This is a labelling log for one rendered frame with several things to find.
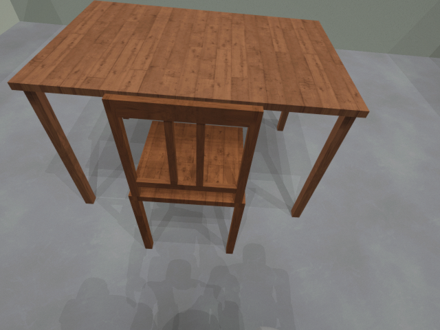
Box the chair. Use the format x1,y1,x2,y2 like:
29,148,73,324
102,93,264,254

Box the table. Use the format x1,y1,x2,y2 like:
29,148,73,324
8,0,370,217

